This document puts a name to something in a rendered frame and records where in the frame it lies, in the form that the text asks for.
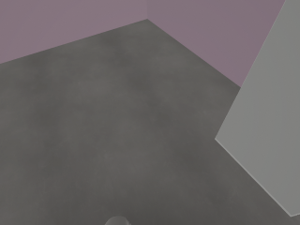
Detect fridge door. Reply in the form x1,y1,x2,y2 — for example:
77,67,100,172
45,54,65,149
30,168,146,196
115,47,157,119
216,0,300,216

